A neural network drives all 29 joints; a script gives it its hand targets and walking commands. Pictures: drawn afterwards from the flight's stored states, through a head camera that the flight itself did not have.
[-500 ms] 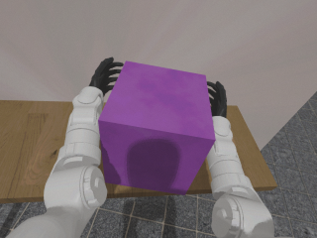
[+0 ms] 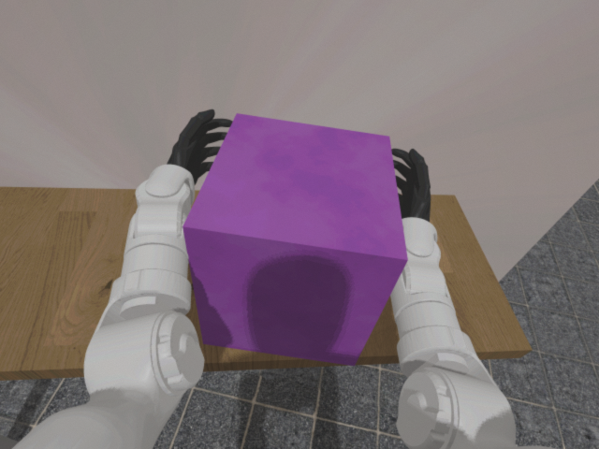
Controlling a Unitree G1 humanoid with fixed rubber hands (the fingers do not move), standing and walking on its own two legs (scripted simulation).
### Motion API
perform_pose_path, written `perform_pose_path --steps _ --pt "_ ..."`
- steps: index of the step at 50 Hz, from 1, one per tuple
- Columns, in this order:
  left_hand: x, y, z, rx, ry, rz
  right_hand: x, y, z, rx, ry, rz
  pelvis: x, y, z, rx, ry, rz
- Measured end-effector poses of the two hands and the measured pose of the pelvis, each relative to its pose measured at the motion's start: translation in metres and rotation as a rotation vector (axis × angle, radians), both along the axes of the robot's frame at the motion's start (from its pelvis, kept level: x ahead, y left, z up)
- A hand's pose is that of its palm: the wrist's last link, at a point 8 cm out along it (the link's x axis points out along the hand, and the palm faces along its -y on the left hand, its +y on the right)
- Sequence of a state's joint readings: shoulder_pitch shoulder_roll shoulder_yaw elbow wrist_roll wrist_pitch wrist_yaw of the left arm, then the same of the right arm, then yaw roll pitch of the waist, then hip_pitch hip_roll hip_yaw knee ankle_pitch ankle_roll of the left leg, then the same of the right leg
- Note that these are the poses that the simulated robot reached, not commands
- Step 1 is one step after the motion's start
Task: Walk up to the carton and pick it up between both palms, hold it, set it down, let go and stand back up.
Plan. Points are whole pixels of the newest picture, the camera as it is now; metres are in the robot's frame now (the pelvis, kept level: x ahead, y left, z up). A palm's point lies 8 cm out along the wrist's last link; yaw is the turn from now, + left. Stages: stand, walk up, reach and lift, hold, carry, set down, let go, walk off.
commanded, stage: set down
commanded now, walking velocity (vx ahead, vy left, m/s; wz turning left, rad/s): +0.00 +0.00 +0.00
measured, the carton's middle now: (295, 240) +0.36 -0.01 +0.09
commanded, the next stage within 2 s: none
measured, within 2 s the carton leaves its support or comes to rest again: rests again in 0.28 s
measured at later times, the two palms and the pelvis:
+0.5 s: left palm (199, 173) +0.46 +0.11 +0.12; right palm (422, 220) +0.37 -0.19 +0.11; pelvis -0.01 +0.00 -0.01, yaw -2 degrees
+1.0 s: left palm (180, 115) +0.47 +0.13 +0.21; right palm (459, 183) +0.37 -0.21 +0.18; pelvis -0.02 -0.01 +0.00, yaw -2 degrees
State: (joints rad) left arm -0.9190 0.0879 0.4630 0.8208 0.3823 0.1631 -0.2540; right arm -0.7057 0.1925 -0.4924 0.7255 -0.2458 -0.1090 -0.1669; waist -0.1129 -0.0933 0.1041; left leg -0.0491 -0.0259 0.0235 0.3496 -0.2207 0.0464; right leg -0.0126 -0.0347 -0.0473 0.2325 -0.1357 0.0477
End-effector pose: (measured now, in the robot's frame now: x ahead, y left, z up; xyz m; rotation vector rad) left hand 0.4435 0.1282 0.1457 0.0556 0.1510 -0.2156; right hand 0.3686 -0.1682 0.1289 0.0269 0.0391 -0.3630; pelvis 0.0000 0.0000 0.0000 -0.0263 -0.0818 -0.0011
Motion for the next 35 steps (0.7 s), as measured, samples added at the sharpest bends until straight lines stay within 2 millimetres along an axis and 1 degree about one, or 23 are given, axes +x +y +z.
perform_pose_path --steps 4,6,12,15,18,24,30,32,35 --pt "0.0 0.0 -0.001 0.002 0.004 0.003 0.001 0.0 -0.001 -0.01 0.001 0.003 0.0 0.0 0.0 0.001 -0.003 -0.003" --pt "0.0 0.0 -0.003 0.013 0.014 0.003 0.0 -0.001 -0.006 -0.017 0.02 0.003 0.0 0.001 0.0 0.001 -0.005 -0.004" --pt "0.002 -0.002 -0.019 0.088 0.056 0.012 -0.004 -0.003 -0.042 0.039 0.163 -0.016 -0.002 0.003 -0.002 -0.006 0.047 -0.009" --pt "0.007 -0.004 -0.024 0.097 0.084 0.026 -0.004 -0.004 -0.052 0.082 0.2 -0.037 -0.003 0.003 -0.003 -0.011 0.104 -0.013" --pt "0.012 -0.007 -0.023 0.09 0.089 0.032 -0.002 -0.008 -0.046 0.095 0.187 -0.055 -0.004 0.004 -0.005 -0.015 0.155 -0.019" --pt "0.014 -0.013 -0.022 0.064 0.108 0.018 -0.001 -0.018 -0.021 0.075 0.162 -0.067 -0.005 0.002 -0.007 -0.019 0.171 -0.032" --pt "0.014 -0.007 -0.024 0.038 0.129 0.034 -0.005 -0.036 -0.004 0.067 0.179 -0.09 -0.011 0.0 -0.007 -0.015 0.166 -0.042" --pt "0.015 -0.003 -0.019 0.033 0.116 0.045 -0.006 -0.041 0.002 0.071 0.175 -0.091 -0.013 -0.001 -0.007 -0.013 0.173 -0.045" --pt "0.018 0.003 -0.005 0.03 0.087 0.059 -0.005 -0.045 0.01 0.076 0.168 -0.079 -0.016 -0.001 -0.007 -0.011 0.181 -0.047"
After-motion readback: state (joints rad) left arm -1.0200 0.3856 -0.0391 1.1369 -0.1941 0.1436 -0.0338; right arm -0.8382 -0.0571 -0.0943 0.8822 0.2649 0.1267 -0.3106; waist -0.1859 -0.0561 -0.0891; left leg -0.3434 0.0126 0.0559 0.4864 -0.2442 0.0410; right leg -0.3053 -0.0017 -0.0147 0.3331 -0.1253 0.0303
